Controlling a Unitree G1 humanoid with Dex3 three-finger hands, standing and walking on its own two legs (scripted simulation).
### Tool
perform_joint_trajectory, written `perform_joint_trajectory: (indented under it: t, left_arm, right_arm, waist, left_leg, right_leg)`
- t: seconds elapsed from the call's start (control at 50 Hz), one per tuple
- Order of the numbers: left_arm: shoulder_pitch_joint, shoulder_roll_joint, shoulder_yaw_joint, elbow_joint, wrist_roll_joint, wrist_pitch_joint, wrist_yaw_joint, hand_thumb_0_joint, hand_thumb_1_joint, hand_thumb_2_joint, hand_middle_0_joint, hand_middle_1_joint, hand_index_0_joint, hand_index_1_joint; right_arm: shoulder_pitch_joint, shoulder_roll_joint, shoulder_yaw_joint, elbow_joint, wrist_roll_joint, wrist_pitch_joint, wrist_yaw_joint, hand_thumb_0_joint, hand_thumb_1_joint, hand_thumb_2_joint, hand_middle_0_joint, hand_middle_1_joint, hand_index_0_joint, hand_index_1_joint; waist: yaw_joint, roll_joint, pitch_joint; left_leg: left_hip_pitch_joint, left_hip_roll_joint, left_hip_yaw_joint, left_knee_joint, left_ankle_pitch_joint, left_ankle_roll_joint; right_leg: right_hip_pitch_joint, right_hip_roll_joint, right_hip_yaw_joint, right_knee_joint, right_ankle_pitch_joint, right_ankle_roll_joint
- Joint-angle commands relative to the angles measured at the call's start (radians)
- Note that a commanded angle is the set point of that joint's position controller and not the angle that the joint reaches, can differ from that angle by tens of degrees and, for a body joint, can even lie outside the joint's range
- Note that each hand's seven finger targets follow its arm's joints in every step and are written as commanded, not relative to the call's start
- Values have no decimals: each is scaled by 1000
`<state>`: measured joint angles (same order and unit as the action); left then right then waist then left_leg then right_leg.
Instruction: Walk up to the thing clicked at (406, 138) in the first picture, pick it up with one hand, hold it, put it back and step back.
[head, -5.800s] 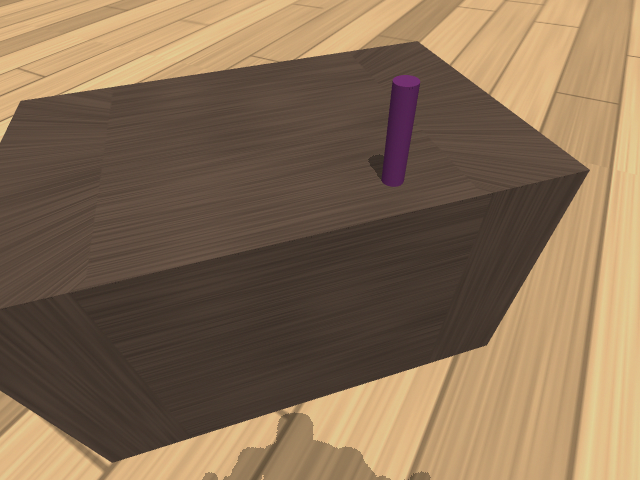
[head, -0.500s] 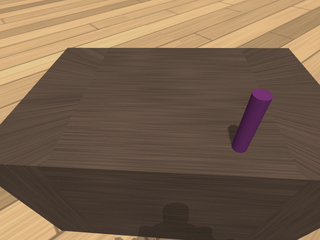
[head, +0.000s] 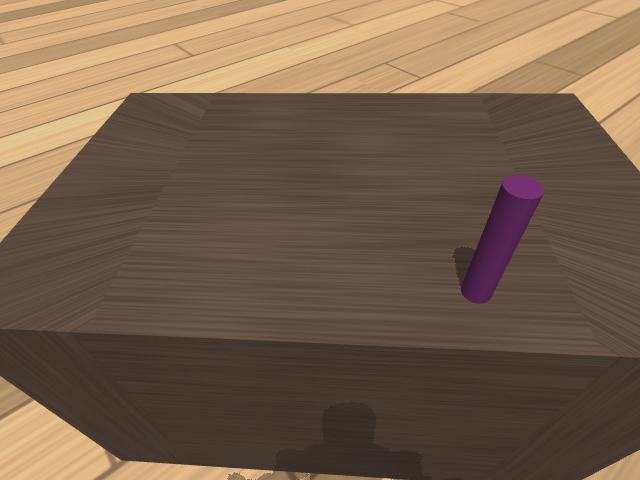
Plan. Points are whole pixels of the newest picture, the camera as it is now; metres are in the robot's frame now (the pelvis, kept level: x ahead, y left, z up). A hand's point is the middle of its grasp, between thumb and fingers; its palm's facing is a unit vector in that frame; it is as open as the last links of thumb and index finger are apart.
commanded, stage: rise first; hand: right
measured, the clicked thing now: (496, 246) +0.43 -0.22 +0.07
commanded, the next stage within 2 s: go down in 1.78 s
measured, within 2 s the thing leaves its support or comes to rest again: neither
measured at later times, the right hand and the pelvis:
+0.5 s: hand out of the picture +0.18 -0.26 -0.08, palm faces +0.24 +0.90 -0.37, open 15.4 cm; pelvis +0.01 +0.01 -0.01, yaw -1 degrees
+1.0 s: hand (603, 439) +0.19 -0.26 +0.04, palm faces +0.35 +0.85 -0.39, open 17.7 cm; pelvis +0.01 +0.01 -0.01, yaw -1 degrees
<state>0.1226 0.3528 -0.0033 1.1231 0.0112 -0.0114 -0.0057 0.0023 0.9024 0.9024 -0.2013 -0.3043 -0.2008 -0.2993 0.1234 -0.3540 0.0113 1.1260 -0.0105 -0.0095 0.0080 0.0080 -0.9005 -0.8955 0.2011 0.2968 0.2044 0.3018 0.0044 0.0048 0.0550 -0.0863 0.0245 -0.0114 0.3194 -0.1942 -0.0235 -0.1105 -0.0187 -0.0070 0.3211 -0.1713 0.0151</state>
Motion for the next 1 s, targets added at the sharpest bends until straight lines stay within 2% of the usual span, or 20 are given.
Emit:
perform_joint_trajectory:
  t: [0.0, 0.02, 0.04, 0.06, 0.1, 0.12, 0.16, 0.2, 0.22, 0.26, 0.34, 0.38, 0.44, 0.6, 0.68, 0.7, 0.82, 0.86, 0.94, 0.98]
  left_arm:
    - [-34, 219, 46, -55, -1, -16, 11, 0, 900, 900, -200, -300, -200, -301]
    - [-41, 219, 47, -55, -2, -16, 12, 0, 820, 820, -120, -220, -120, -221]
    - [-392, 57, 30, -406, -89, -133, 20, 0, 740, 740, -40, -140, -40, -141]
    - [-341, 86, 18, -429, -111, -152, 40, 0, 660, 660, -30, -60, -13, -61]
    - [-166, 210, 117, -277, -108, -131, 67, 0, 500, 500, -30, -33, -15, -50]
    - [-171, 220, 135, -302, -104, -127, 76, 0, 420, 420, -29, -32, -18, -45]
    - [-126, 143, 129, -261, -86, -128, 84, 0, 280, 260, -33, -36, -28, -41]
    - [-16, 155, 191, -289, -53, -119, 79, 0, 162, 173, -43, -41, -47, -37]
    - [41, 110, 176, -253, -50, -109, 75, 0, 107, 143, -47, -46, -56, -36]
    - [13, 140, 194, -357, -44, -111, 79, 0, -7, 98, -52, -44, -64, -31]
    - [-49, 34, 134, -436, -52, -96, 77, 0, -215, 77, -56, -46, -59, -42]
    - [-69, 60, 151, -507, -48, -101, 87, 0, -345, 67, -59, -42, -54, -47]
    - [-77, 40, 125, -637, -50, -113, 98, 0, -519, 28, -69, -53, -66, -56]
    - [51, 22, 136, -694, -43, -111, 102, 0, -549, 27, -62, -46, -57, -50]
    - [120, -1, 133, -668, -44, -101, 80, 0, -539, 19, -57, -44, -56, -44]
    - [143, -1, 147, -655, -48, -98, 76, 0, -538, 17, -57, -43, -57, -43]
    - [20, 56, 205, -692, -38, -108, 76, 0, -556, 35, -57, -45, -51, -51]
    - [6, 48, 201, -698, -36, -113, 79, 0, -559, 38, -56, -44, -50, -51]
    - [30, -40, 128, -675, -34, -113, 68, 0, -558, 40, -56, -45, -49, -51]
    - [39, 7, 174, -675, -33, -113, 72, 0, -565, 44, -55, -44, -46, -53]
  right_arm:
    - [-33, -214, -45, -64, 1, -20, -16, 0, -900, -900, 200, 300, 200, 300]
    - [-35, -212, -46, -64, 1, -20, -17, 0, -820, -820, 120, 220, 120, 220]
    - [-385, -34, -11, -415, 72, -96, -26, 0, -740, -740, 68, 140, 58, 140]
    - [-356, -71, -17, -469, 110, -139, -47, 0, -660, -660, 67, 60, 58, 60]
    - [-177, -206, -124, -252, 102, -117, -79, 0, -500, -500, 66, 42, 58, 42]
    - [-190, -229, -156, -282, 97, -119, -88, 0, -420, -420, 65, 42, 57, 42]
    - [-154, -176, -155, -294, 76, -127, -95, 0, -263, -260, 64, 43, 56, 43]
    - [0, -214, -248, -362, 52, -117, -91, 0, -168, -183, 62, 44, 56, 44]
    - [84, -183, -238, -319, 49, -104, -88, 0, -113, -168, 62, 44, 56, 44]
    - [22, -194, -254, -454, 50, -105, -90, 0, 24, -139, 57, 47, 54, 47]
    - [10, -135, -222, -611, 58, -93, -87, 0, 228, -103, 49, 51, 49, 51]
    - [-2, -141, -229, -693, 57, -96, -93, 0, 340, -82, 43, 53, 47, 53]
    - [0, -152, -240, -815, 53, -109, -101, 0, 482, -52, 40, 54, 45, 54]
    - [166, -155, -313, -1024, 56, -125, -105, 0, 580, -38, 35, 57, 42, 58]
    - [196, -130, -310, -1127, 61, -132, -83, 0, 611, -30, 34, 58, 42, 59]
    - [196, -143, -334, -1141, 63, -135, -79, 0, 611, -29, 35, 58, 43, 58]
    - [169, -168, -385, -1246, 66, -156, -73, 0, 600, -31, 38, 57, 44, 57]
    - [189, -158, -376, -1272, 65, -171, -76, 0, 597, -31, 39, 56, 44, 56]
    - [230, -136, -367, -1326, 58, -204, -73, 0, 606, -31, 38, 57, 44, 57]
    - [235, -163, -397, -1336, 56, -214, -73, 0, 602, -31, 39, 57, 44, 57]
  waist:
    - [0, 0, -75]
    - [-2, -2, -78]
    - [10, -97, -98]
    - [-24, -23, -149]
    - [-11, 13, -59]
    - [-11, -2, -127]
    - [-13, -35, -208]
    - [-28, -17, -278]
    - [-24, -24, -241]
    - [-10, -27, -272]
    - [-27, -41, -190]
    - [-14, -34, -196]
    - [-20, -14, -222]
    - [-46, -34, -130]
    - [-31, -62, -101]
    - [-24, -41, -103]
    - [-37, -16, -103]
    - [-43, -5, -107]
    - [-65, -25, -110]
    - [-55, -32, -102]
  left_leg:
    - [-10, 108, -78, -51, 133, 44]
    - [-9, 108, -79, -50, 146, 42]
    - [-140, -19, 33, 66, 84, 22]
    - [-78, -31, 41, 40, 21, 28]
    - [-169, -32, 54, 61, -21, 21]
    - [-155, -28, 53, 88, 12, 21]
    - [-144, -24, 43, 104, 52, 27]
    - [-110, -27, 42, 113, 135, 29]
    - [-103, -31, 45, 102, 162, 26]
    - [-75, -37, 53, 93, 213, 23]
    - [-101, -31, 56, 70, 165, 21]
    - [-95, -29, 53, 57, 143, 23]
    - [-73, -27, 56, 57, 171, 22]
    - [-47, -21, 68, 45, 184, 21]
    - [-54, -20, 67, 43, 210, 21]
    - [-56, -23, 72, 45, 223, 20]
    - [-44, -16, 67, 36, 195, 15]
    - [-33, -15, 67, 31, 169, 16]
    - [-13, -16, 71, 36, 157, 23]
    - [-20, -14, 70, 33, 149, 22]
  right_leg:
    - [17, -114, 87, -35, 132, -35]
    - [20, -114, 86, -33, 136, -35]
    - [-106, 14, -29, 65, 55, -18]
    - [-52, -1, -15, 30, 10, -14]
    - [-131, 10, -21, 55, -28, -22]
    - [-123, 11, -21, 82, 8, -20]
    - [-101, 10, -22, 104, 66, -17]
    - [-87, 19, -25, 112, 141, -22]
    - [-88, 21, -28, 102, 163, -22]
    - [-51, 20, -26, 87, 201, -18]
    - [-96, 20, -30, 72, 152, -19]
    - [-67, 16, -29, 65, 132, -22]
    - [-33, 16, -27, 67, 167, -24]
    - [-12, 25, -27, 52, 195, -24]
    - [1, 27, -39, 48, 213, -23]
    - [8, 22, -35, 48, 228, -24]
    - [10, 26, -27, 49, 196, -26]
    - [11, 29, -27, 43, 173, -28]
    - [5, 28, -27, 38, 177, -23]
    - [6, 27, -28, 34, 167, -23]
